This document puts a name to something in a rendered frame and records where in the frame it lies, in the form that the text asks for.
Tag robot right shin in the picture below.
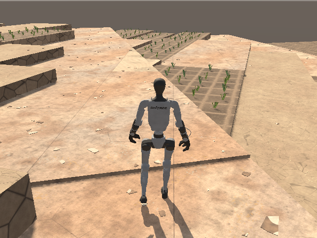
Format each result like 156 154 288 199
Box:
163 160 171 192

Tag robot left hand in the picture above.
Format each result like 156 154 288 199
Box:
129 134 140 143

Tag robot left upper arm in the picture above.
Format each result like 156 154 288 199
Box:
134 99 149 126

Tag robot right upper arm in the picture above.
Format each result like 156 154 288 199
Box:
169 100 183 127

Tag left robot forearm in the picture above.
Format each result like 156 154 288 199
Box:
130 119 139 136

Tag right robot foot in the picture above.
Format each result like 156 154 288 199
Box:
161 187 168 199

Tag robot right hand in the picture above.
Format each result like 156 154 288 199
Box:
179 140 190 151

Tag right robot forearm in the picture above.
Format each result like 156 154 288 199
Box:
178 120 189 142

